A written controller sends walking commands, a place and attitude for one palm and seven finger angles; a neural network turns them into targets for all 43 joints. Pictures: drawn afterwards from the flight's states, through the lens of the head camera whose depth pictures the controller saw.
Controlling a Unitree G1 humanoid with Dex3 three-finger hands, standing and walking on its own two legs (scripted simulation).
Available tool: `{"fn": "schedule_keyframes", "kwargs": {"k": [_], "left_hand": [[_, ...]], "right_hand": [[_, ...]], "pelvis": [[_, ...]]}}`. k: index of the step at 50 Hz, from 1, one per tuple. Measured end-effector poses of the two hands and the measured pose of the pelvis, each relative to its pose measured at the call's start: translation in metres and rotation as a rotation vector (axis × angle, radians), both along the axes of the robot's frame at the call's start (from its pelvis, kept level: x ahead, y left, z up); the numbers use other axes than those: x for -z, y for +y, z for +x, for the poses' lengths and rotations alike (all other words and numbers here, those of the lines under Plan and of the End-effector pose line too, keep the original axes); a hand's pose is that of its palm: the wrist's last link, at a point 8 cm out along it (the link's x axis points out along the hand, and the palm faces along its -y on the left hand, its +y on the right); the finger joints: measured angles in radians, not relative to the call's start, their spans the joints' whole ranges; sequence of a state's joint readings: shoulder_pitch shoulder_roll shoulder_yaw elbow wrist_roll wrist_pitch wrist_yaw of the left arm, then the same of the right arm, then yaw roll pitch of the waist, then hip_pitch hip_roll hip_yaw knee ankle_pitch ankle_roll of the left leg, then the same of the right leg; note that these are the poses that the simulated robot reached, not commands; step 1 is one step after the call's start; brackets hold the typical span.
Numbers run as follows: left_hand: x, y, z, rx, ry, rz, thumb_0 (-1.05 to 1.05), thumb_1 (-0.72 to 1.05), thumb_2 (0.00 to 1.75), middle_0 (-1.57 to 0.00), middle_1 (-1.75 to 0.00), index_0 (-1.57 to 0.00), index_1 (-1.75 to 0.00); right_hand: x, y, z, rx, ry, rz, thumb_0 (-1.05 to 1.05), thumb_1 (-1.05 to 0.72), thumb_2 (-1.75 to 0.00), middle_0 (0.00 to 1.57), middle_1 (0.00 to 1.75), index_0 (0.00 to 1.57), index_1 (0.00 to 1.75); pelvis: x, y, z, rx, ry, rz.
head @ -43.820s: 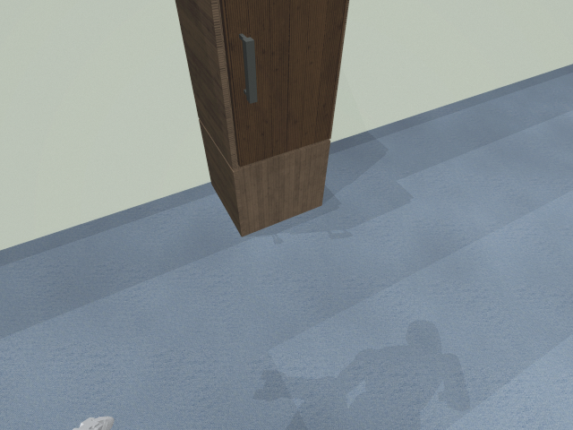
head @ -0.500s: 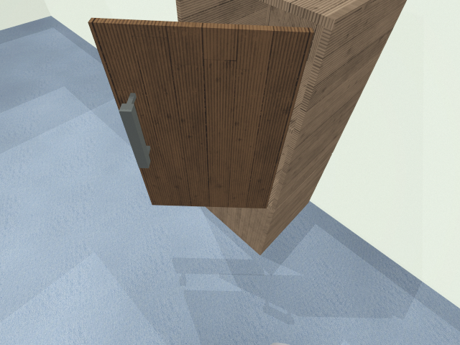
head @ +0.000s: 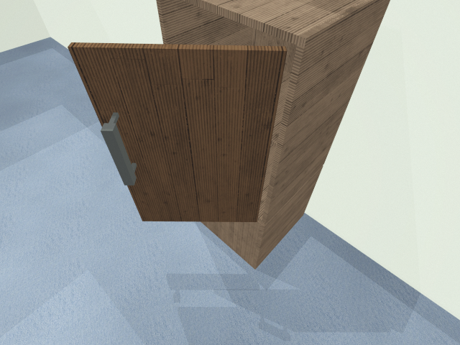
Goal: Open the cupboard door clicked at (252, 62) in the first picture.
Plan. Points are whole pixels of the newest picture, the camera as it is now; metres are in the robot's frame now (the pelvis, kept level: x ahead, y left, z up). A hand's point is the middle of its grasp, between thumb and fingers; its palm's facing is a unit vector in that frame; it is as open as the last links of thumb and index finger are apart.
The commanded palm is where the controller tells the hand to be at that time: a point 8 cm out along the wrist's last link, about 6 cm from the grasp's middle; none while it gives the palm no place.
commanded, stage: come to a stop and stand still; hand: left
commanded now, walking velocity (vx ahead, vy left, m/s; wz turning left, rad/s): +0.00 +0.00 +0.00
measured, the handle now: (122, 150) +0.51 +0.28 +0.02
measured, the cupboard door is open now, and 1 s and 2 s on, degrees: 43 43 43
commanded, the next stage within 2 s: look again from close up in 0.30 s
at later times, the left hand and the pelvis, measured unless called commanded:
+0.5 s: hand out of the picture -0.02 +0.15 -0.17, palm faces +0.03 -0.98 -0.21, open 7.4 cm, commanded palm none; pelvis -0.02 -0.02 +0.00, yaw +1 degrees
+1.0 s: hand out of the picture -0.01 +0.17 -0.17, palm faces +0.03 -0.97 -0.23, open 7.3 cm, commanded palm none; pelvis -0.02 -0.01 +0.00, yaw +0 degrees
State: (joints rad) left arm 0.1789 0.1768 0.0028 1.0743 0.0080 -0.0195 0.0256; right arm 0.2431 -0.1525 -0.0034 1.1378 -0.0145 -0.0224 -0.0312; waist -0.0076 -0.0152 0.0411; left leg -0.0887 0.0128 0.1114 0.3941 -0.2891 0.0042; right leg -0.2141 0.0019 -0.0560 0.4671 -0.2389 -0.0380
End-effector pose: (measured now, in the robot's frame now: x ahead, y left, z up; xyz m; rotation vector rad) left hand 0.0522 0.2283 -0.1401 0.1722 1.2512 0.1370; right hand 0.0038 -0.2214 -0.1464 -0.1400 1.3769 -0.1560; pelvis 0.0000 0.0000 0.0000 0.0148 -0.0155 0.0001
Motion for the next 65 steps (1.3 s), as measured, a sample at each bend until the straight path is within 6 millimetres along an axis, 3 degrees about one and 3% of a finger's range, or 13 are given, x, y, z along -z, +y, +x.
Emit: {"fn": "schedule_keyframes", "kwargs": {"k": [13, 24, 37, 45, 57, 65], "left_hand": [[0.002, -0.013, -0.058, -0.052, 0.118, 0.0, 0.0, 0.91, 0.89, -0.2, -0.3, -0.2, -0.3], [0.003, -0.027, -0.081, -0.055, 0.136, 0.0, 0.01, 0.91, 0.89, -0.2, -0.3, -0.2, -0.3], [-0.008, -0.01, -0.069, -0.048, 0.093, 0.038, 0.01, 0.92, 0.89, -0.2, -0.3, -0.2, -0.3], [-0.008, -0.01, -0.067, -0.044, 0.107, 0.039, 0.01, 0.92, 0.89, -0.2, -0.3, -0.2, -0.3], [-0.003, -0.017, -0.069, -0.052, 0.124, 0.021, 0.01, 0.93, 0.89, -0.2, -0.3, -0.2, -0.3], [0.001, -0.005, -0.065, -0.076, 0.093, 0.029, 0.01, 0.92, 0.89, -0.2, -0.3, -0.2, -0.3]], "right_hand": [[-0.002, -0.02, 0.003, -0.037, 0.006, -0.007, 0.01, -0.91, -0.89, 0.2, 0.29, 0.19, 0.3], [0.007, -0.017, -0.01, -0.023, 0.0, 0.023, 0.01, -0.91, -0.89, 0.2, 0.29, 0.19, 0.3], [0.018, 0.02, -0.046, -0.016, 0.028, 0.114, 0.01, -0.91, -0.89, 0.2, 0.29, 0.19, 0.3], [0.017, 0.02, -0.061, -0.007, 0.084, 0.114, 0.01, -0.91, -0.89, 0.2, 0.29, 0.2, 0.3], [0.012, -0.005, -0.043, -0.013, 0.067, 0.052, 0.01, -0.91, -0.89, 0.2, 0.29, 0.19, 0.3], [0.012, -0.01, -0.022, -0.032, 0.03, 0.022, 0.01, -0.91, -0.89, 0.2, 0.29, 0.19, 0.3]], "pelvis": [[-0.002, -0.016, -0.005, -0.012, -0.005, -0.003], [0.002, -0.018, -0.015, -0.015, 0.003, -0.022], [0.003, -0.007, -0.02, -0.012, -0.007, 0.007], [0.002, -0.008, -0.019, -0.008, -0.005, 0.012], [0.002, -0.013, -0.016, -0.006, -0.008, 0.012], [0.006, -0.006, -0.022, -0.019, 0.005, 0.009]]}}
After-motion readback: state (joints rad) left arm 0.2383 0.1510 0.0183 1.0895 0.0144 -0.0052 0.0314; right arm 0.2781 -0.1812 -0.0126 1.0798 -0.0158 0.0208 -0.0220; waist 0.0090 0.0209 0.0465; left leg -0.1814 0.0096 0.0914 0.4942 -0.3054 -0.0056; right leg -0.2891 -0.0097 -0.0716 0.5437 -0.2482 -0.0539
